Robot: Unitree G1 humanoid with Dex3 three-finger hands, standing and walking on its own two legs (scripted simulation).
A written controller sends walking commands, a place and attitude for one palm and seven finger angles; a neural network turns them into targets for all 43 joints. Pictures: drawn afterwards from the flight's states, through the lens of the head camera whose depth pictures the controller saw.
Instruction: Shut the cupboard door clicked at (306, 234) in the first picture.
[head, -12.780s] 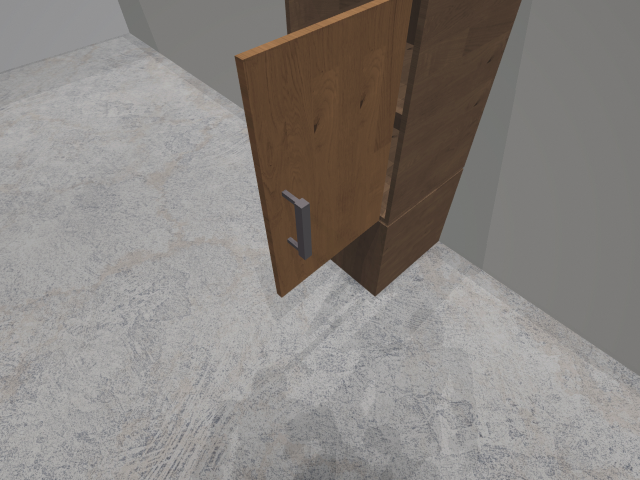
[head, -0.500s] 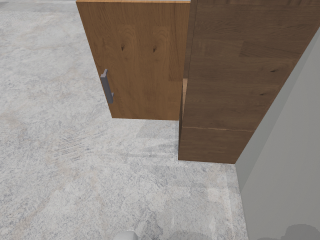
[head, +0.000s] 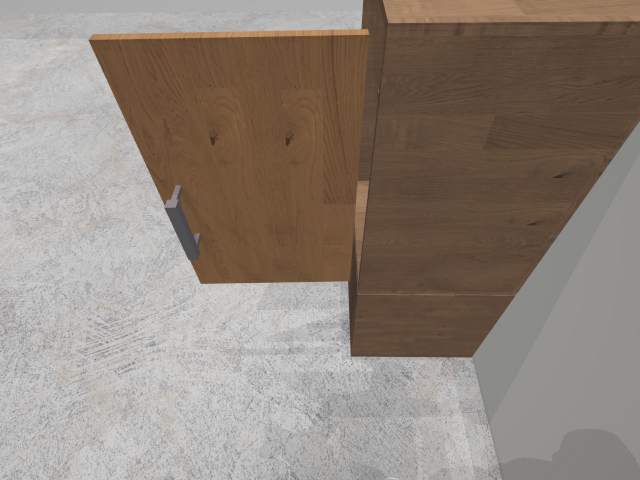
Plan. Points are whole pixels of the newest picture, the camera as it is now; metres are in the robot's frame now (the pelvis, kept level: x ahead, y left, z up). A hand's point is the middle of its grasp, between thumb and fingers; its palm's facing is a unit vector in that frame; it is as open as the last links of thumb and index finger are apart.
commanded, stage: come to a stop and stand still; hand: left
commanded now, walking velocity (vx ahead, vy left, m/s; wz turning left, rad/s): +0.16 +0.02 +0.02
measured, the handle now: (186, 224) +0.56 +0.30 -0.08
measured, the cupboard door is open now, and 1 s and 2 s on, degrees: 91 91 91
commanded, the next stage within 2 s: look again from close up in 1.60 s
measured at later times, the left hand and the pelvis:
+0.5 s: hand out of the picture +0.11 +0.21 -0.18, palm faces +0.07 -0.97 -0.23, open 7.3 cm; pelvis +0.07 +0.02 +0.00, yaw +0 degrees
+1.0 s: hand out of the picture +0.08 +0.13 -0.17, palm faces +0.01 -0.98 -0.20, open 7.3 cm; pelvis +0.06 -0.04 +0.00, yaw -1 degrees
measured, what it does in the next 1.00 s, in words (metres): steps on the spot: right foot, then left foot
